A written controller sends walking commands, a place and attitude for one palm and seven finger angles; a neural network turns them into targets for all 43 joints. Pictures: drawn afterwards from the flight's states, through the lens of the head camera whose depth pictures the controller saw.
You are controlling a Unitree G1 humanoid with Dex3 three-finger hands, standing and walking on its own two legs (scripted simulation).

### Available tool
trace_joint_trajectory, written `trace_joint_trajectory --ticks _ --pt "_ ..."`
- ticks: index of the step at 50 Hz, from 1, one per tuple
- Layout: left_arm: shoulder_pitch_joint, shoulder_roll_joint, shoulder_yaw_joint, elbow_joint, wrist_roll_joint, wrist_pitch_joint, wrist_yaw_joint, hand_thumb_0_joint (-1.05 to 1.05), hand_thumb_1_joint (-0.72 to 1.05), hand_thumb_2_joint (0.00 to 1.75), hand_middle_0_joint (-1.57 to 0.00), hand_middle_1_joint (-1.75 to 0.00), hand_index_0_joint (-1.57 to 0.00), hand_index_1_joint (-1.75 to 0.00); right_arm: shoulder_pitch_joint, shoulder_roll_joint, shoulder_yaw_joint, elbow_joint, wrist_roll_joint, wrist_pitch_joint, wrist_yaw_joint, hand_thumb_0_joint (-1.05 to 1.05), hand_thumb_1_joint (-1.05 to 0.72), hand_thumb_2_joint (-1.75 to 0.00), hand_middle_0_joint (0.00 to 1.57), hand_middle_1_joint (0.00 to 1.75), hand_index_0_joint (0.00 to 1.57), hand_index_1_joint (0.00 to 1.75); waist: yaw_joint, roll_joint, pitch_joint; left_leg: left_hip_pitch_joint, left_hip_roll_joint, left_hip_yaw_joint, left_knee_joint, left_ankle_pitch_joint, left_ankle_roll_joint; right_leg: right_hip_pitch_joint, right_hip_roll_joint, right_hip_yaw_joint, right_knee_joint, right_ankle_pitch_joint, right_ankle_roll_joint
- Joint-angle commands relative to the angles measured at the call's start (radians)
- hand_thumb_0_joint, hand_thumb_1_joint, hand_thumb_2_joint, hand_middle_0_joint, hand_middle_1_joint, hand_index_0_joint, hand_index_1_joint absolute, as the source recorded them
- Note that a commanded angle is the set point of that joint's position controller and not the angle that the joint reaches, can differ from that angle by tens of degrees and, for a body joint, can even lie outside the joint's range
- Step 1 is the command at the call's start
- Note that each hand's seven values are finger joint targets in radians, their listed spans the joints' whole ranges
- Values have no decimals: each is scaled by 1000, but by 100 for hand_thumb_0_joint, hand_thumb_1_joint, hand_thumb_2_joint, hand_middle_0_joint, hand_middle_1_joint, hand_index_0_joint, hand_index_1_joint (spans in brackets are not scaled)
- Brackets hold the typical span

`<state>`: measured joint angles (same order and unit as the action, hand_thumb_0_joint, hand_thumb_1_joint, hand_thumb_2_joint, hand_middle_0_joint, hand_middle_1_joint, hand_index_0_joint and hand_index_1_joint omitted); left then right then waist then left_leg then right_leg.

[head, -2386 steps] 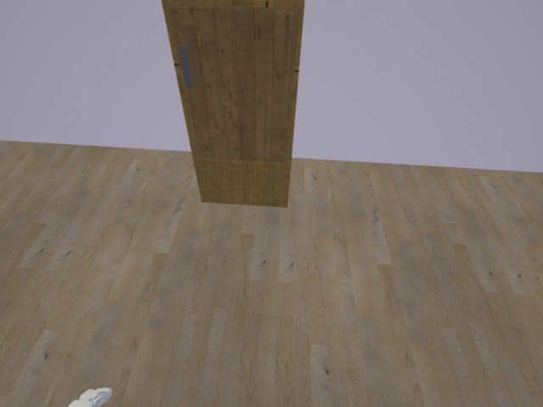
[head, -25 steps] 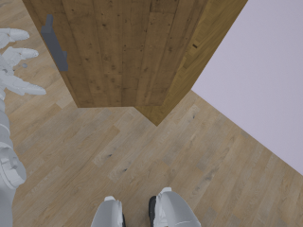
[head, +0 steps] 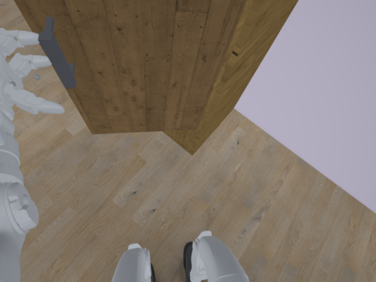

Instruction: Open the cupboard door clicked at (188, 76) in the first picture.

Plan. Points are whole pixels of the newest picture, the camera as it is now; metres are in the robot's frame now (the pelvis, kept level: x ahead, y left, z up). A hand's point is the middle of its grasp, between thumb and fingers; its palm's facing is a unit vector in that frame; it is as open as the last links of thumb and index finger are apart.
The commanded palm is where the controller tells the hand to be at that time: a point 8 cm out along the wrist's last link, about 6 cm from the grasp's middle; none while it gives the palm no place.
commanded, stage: slide the fingers in behind the handle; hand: left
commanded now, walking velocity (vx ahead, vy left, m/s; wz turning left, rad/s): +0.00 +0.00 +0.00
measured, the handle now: (60, 55) +0.56 +0.22 +0.05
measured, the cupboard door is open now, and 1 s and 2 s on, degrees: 46 46 45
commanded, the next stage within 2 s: close the thumb around the handle in 1.12 s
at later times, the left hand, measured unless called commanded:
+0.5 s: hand (57, 76) +0.51 +0.22 +0.06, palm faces +0.01 -1.00 -0.02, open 14.0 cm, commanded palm +0.49 +0.25 +0.06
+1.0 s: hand (71, 74) +0.52 +0.19 +0.05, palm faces +0.03 -1.00 -0.04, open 13.9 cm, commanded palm +0.49 +0.24 +0.06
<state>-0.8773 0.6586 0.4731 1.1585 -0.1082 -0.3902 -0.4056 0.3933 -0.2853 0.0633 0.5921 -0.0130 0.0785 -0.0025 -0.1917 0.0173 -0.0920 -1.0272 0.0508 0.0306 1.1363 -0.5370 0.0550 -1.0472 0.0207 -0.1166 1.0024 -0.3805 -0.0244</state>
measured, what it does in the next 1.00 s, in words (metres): stands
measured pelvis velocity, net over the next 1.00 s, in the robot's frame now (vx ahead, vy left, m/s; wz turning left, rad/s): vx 0.01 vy -0.01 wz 0.01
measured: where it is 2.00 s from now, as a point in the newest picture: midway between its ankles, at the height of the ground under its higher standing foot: outside the picture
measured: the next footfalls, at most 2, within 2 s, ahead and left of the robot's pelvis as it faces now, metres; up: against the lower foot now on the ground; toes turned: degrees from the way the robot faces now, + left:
none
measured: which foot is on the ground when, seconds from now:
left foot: down 0.00-1.00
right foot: down 0.00-1.00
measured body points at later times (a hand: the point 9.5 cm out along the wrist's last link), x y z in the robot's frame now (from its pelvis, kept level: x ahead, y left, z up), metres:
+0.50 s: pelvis +0.01 +0.00 +0.00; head +0.16 +0.03 +0.42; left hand +0.50 +0.27 +0.06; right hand +0.03 -0.27 -0.10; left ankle -0.01 +0.08 -0.65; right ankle +0.05 -0.11 -0.65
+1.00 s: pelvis +0.01 -0.01 +0.00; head +0.16 +0.02 +0.43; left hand +0.51 +0.25 +0.06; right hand +0.02 -0.27 -0.11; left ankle -0.01 +0.08 -0.65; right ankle +0.05 -0.11 -0.65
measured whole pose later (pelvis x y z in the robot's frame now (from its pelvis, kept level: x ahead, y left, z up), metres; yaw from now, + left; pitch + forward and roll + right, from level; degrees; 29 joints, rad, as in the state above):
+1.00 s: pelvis +0.01 -0.01 +0.00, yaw +0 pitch +24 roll -3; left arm -0.87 0.52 0.41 1.15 -0.08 -0.44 -0.24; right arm 0.39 -0.26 0.05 0.60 -0.02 0.06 0.01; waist -0.19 0.03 -0.10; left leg -1.00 0.04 0.04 1.12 -0.54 0.05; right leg -1.03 0.02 -0.10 1.01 -0.40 -0.03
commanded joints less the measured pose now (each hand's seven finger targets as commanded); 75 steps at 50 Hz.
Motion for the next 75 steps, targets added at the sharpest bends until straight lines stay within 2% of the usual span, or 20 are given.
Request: trace_joint_trajectory --ticks 1,5,7,10,17,18,22,28,30,33,35,36,43,46,53,61,64,68,72,75 --pt "-375 285 50 -227 -33 -66 8 0 -50 30 -30 -120 -30 -120 177 -200 -73 -44 3 -6 -18 0 -90 -90 20 30 20 30 18 174 -525 352 -11 -104 -151 500 -37 295 29 79 -78 270 0" --pt "-368 229 20 -252 -36 -81 19 0 -50 30 -30 -120 -30 -120 175 -191 -78 -42 1 -11 -14 0 -90 -90 20 30 20 30 22 205 -532 391 -12 -101 -150 533 -44 283 28 78 -79 279 -1" --pt "-356 243 34 -233 -29 -82 30 0 -50 30 -30 -120 -30 -120 177 -191 -77 -39 0 -9 -14 0 -90 -90 20 30 20 30 25 167 -508 364 -11 -104 -153 528 -43 296 28 76 -76 283 -2" --pt "-344 178 -4 -217 -32 -78 34 0 -50 30 -30 -120 -30 -120 172 -184 -79 -39 1 -11 -11 0 -90 -90 20 30 20 30 18 170 -484 369 -13 -98 -155 526 -43 281 28 74 -81 282 0" --pt "-407 176 -13 -196 -17 -88 66 0 -50 30 -30 -120 -30 -120 166 -185 -77 -29 0 -15 -13 0 -90 -90 20 30 20 30 6 145 -448 339 -15 -111 -156 467 -45 245 24 72 -71 233 -1" --pt "-421 141 -37 -205 -20 -90 71 0 -50 30 -30 -120 -30 -120 164 -181 -77 -32 -1 -19 -12 0 -90 -90 20 30 20 30 -5 148 -459 343 -17 -105 -152 465 -41 246 24 76 -73 239 1" --pt "-437 148 -26 -254 -13 -117 86 0 -50 30 -30 -120 -30 -120 169 -179 -83 -26 -8 -25 -9 0 -90 -90 20 30 20 30 10 202 -566 408 -16 -110 -130 559 -55 255 23 78 -56 286 0" --pt "-409 107 -52 -210 -6 -89 101 0 -50 30 -30 -120 -30 -120 168 -175 -79 -31 -4 -18 -4 0 -90 -90 20 30 20 30 4 164 -515 360 -18 -104 -141 527 -46 271 23 76 -61 288 2" --pt "-414 142 -26 -217 0 -88 109 0 -50 30 -30 -120 -30 -120 172 -177 -81 -30 -5 -16 -6 0 -90 -90 20 30 20 30 10 168 -532 358 -17 -106 -137 537 -46 277 22 76 -55 299 1" --pt "-416 115 -36 -233 -3 -92 123 0 -50 30 -30 -120 -30 -120 177 -172 -82 -33 -7 -18 -2 0 -90 -90 20 30 20 30 11 141 -534 352 -19 -105 -142 524 -44 298 23 76 -58 302 1" --pt "-427 115 -37 -285 -1 -114 134 0 -50 30 -30 -120 -30 -120 181 -172 -86 -29 -11 -20 0 0 -90 -90 20 30 20 30 20 197 -584 421 -13 -116 -138 605 -58 278 23 72 -51 320 -2" --pt "-409 44 -90 -269 0 -112 134 0 -50 30 -30 -120 -30 -120 178 -163 -86 -29 -9 -21 6 0 -90 -90 20 30 20 30 8 199 -571 431 -14 -112 -135 612 -57 261 25 72 -55 321 0" --pt "-412 110 -33 -196 7 -94 157 0 -50 30 -30 -120 -30 -120 179 -170 -82 -24 -6 -17 -1 0 -90 -90 20 30 20 30 5 115 -481 301 -26 -91 -156 461 -35 314 21 82 -71 287 3" --pt "-406 155 -5 -233 21 -119 165 0 -50 30 -30 -120 -30 -120 176 -166 -80 -33 -10 -21 -2 0 -90 -90 20 30 20 30 26 150 -540 314 -30 -85 -145 491 -35 345 18 92 -58 325 0" --pt "-403 70 -69 -187 4 -114 138 0 -50 30 -30 -120 -30 -120 167 -165 -82 -29 -3 -26 -2 0 -90 -90 20 30 20 30 -4 115 -489 293 -29 -80 -147 443 -30 323 19 94 -71 301 5" --pt "-445 122 -38 -215 8 -121 141 0 -50 30 -30 -120 -30 -120 172 -169 -80 -19 -6 -32 -7 0 -90 -90 20 30 20 30 6 134 -521 299 -30 -88 -141 446 -31 324 16 96 -63 298 3" --pt "-462 80 -75 -226 8 -130 143 0 -33 37 -31 -122 -31 -122 169 -168 -81 -25 -8 -38 -6 0 -90 -90 20 30 20 30 -6 159 -524 329 -30 -92 -137 456 -31 291 18 92 -61 285 -1" --pt "-450 124 -38 -169 6 -108 145 0 -11 47 -33 -124 -33 -124 171 -174 -78 -16 -6 -36 -10 0 -90 -90 20 30 20 30 -8 102 -493 255 -33 -82 -138 398 -23 327 16 101 -70 273 6" --pt "-450 154 -28 -169 16 -104 138 0 12 56 -34 -127 -34 -127 168 -173 -72 -25 -4 -39 -11 0 -90 -90 20 30 20 30 3 129 -499 239 -35 -78 -136 392 -23 338 15 106 -67 275 4" --pt "-466 176 -8 -222 10 -122 133 0 28 64 -36 -128 -36 -128 175 -176 -76 -29 -9 -41 -12 0 -90 -90 20 30 20 30 11 151 -573 296 -31 -88 -130 462 -28 349 18 102 -52 321 0"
